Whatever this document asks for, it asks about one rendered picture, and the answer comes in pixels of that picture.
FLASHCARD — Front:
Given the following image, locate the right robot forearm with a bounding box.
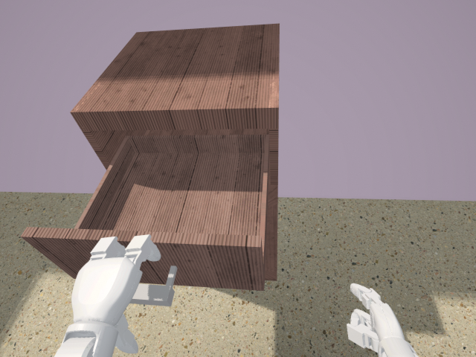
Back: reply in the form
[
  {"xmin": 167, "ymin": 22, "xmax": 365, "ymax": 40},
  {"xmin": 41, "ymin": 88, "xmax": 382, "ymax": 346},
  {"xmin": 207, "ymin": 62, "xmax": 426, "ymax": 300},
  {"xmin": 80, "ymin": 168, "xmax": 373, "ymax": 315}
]
[{"xmin": 378, "ymin": 337, "xmax": 419, "ymax": 357}]

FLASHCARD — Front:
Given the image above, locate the right robot hand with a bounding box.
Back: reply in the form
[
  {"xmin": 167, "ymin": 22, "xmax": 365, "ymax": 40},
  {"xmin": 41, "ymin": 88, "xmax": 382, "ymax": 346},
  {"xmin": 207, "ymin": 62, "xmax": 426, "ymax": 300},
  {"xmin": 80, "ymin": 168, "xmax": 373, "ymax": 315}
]
[{"xmin": 347, "ymin": 283, "xmax": 405, "ymax": 353}]

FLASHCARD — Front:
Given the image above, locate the drawer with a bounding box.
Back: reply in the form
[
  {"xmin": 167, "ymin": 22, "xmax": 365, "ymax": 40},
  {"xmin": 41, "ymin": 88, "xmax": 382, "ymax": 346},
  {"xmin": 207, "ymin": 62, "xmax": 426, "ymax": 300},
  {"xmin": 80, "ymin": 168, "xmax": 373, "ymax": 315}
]
[{"xmin": 21, "ymin": 135, "xmax": 270, "ymax": 291}]

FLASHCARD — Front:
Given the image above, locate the left robot forearm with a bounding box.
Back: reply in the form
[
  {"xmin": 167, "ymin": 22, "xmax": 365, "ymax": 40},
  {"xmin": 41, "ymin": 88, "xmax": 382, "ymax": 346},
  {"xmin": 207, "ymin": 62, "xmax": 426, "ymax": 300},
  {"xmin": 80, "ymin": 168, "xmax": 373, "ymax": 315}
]
[{"xmin": 54, "ymin": 321, "xmax": 118, "ymax": 357}]

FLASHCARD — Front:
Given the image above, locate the handle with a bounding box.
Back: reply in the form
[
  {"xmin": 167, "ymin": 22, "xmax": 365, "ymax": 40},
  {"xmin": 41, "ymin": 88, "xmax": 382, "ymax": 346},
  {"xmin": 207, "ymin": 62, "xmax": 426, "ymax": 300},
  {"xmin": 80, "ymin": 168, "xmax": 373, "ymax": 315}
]
[{"xmin": 130, "ymin": 266, "xmax": 177, "ymax": 306}]

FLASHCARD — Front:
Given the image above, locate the left robot hand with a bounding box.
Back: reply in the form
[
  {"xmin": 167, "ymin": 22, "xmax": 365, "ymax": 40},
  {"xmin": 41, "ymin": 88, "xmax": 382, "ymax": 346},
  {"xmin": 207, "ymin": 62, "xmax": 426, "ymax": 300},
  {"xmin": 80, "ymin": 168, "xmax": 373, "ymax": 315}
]
[{"xmin": 71, "ymin": 234, "xmax": 161, "ymax": 353}]

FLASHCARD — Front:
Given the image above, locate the cabinet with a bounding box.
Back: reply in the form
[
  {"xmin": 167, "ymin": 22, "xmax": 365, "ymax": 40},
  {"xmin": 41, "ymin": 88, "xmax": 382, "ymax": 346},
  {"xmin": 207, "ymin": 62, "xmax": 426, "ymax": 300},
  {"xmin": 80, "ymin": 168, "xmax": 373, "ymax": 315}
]
[{"xmin": 70, "ymin": 24, "xmax": 280, "ymax": 281}]

